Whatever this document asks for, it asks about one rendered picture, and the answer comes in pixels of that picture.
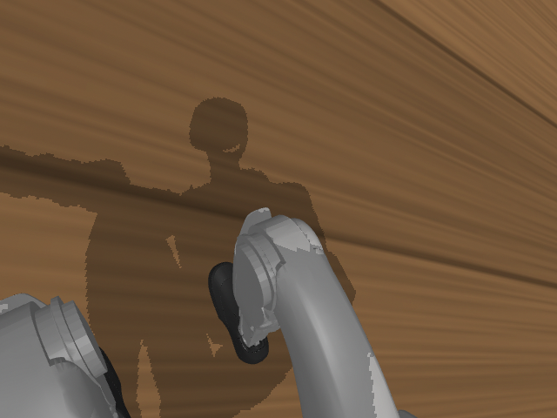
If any left robot foot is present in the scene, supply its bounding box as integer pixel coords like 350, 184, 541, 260
99, 347, 131, 418

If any right robot foot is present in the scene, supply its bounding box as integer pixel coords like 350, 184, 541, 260
208, 262, 269, 364

